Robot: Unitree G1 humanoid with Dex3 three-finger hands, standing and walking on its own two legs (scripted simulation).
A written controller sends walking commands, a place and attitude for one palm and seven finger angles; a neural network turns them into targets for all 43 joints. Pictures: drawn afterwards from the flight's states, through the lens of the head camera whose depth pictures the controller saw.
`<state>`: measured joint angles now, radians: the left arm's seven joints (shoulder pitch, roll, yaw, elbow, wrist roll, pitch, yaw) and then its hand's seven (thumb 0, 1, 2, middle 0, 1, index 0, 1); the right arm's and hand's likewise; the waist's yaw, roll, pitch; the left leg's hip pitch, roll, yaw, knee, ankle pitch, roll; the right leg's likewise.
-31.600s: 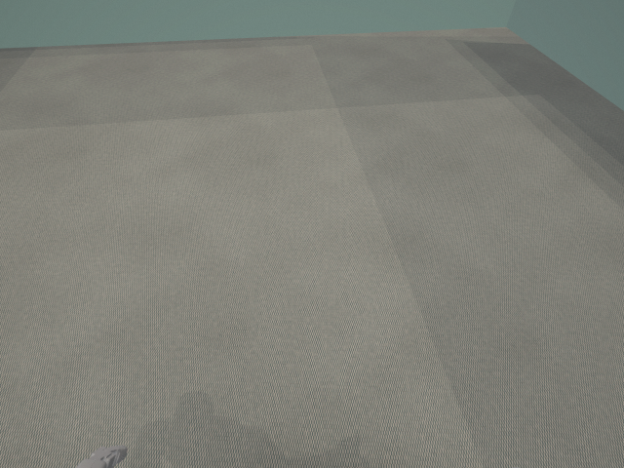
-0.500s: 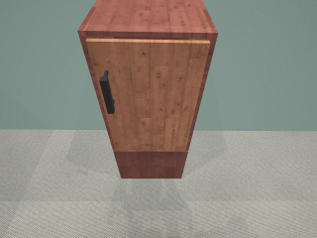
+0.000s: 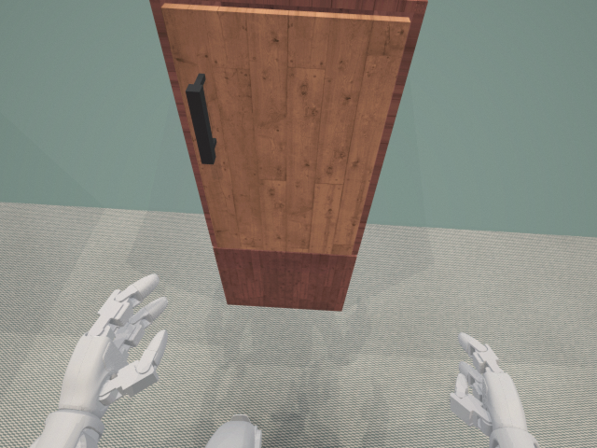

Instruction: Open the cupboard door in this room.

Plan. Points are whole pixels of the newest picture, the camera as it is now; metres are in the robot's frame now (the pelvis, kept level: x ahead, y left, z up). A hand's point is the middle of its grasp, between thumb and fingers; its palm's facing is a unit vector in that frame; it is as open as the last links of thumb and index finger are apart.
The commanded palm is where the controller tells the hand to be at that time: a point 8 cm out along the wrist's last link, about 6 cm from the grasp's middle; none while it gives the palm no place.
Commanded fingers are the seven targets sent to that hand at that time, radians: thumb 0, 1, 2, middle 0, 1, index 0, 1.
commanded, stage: raise the hand with hooked fingers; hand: left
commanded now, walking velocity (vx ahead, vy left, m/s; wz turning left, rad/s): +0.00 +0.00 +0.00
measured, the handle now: (204, 120) +0.61 +0.21 +0.10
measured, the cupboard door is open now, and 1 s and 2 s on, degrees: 0 0 0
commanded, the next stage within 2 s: move the hooked fingers beside the handle in 1.74 s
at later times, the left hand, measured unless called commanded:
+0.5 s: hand (100, 323) +0.25 +0.26 +0.06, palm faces +0.07 -1.00 -0.03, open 11.2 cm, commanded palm +0.22 +0.30 +0.06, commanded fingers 0.00 -0.13 0.46 -0.27 -0.96 -0.27 -0.96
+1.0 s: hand (49, 297) +0.26 +0.31 +0.09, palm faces +0.04 -1.00 -0.03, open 13.8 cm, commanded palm +0.24 +0.36 +0.10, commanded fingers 0.00 -0.50 0.30 -0.30 -1.20 -0.30 -1.20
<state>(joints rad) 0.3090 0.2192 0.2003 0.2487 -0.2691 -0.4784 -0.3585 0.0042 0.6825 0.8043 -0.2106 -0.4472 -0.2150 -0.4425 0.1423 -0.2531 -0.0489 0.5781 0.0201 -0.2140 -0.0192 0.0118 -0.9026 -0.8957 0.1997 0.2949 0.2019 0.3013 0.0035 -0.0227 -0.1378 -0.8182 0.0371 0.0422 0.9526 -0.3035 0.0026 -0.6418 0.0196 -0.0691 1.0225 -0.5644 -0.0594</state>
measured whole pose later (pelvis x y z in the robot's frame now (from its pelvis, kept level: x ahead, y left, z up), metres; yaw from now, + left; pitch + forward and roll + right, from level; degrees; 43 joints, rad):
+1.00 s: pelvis -0.01 +0.06 +0.02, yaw +0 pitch +8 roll -4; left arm 0.07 0.39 0.33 0.24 -0.33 -0.20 -0.39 0.00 -0.44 0.33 -0.29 -1.17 -0.29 -1.16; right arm 0.23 -0.25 0.07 0.53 0.05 -0.19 -0.08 0.01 -0.90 -0.90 0.20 0.30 0.20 0.30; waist 0.01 0.03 -0.09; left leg -0.74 0.02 0.03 0.89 -0.29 0.08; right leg -0.51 0.01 -0.08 0.84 -0.47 0.01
